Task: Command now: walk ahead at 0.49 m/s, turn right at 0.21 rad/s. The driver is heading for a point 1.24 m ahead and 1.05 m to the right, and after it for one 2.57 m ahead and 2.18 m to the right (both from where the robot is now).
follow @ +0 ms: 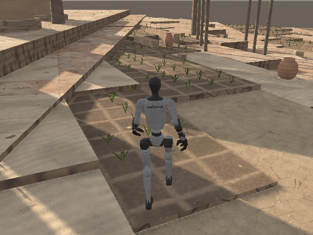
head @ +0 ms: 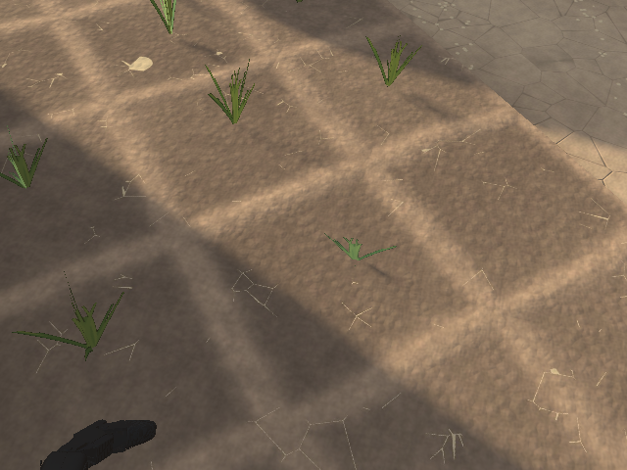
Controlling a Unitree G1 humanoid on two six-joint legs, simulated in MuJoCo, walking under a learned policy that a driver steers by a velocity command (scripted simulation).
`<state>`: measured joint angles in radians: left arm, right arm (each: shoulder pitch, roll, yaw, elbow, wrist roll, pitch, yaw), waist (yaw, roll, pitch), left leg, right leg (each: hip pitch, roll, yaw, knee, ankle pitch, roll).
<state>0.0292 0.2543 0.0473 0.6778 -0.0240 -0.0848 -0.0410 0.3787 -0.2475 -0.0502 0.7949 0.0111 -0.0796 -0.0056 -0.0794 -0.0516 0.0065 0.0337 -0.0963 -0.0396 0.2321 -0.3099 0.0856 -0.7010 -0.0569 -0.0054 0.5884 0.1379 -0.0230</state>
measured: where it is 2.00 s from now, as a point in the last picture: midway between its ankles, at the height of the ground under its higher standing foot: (374, 365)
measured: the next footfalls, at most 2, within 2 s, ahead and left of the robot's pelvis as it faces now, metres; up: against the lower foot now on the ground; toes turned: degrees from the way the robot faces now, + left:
right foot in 0.12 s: +0.27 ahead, -0.11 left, +0.00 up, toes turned -4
left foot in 0.58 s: +0.57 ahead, +0.04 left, +0.00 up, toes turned -24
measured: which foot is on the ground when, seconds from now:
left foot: down 0.00-0.14, up 0.16-0.56, down 0.58-1.00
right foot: up 0.00-0.10, down 0.12-0.58, up 0.60-1.00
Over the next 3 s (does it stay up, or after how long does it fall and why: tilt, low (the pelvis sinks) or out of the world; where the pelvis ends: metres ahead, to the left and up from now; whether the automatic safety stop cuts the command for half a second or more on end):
stays up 0.85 -0.57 -0.02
